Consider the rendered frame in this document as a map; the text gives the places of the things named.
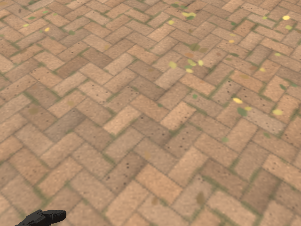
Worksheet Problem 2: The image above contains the left robot hand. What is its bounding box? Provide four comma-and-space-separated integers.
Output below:
15, 209, 67, 226

